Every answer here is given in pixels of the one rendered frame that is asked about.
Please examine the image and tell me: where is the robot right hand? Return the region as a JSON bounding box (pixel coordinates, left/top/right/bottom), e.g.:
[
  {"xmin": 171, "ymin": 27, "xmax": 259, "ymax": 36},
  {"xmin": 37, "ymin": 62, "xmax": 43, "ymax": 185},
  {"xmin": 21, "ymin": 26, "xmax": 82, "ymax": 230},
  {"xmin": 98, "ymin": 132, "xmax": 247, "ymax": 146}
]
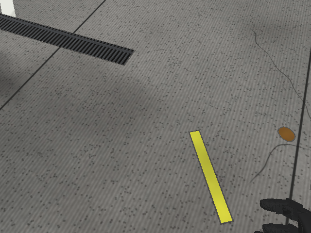
[{"xmin": 254, "ymin": 198, "xmax": 311, "ymax": 233}]

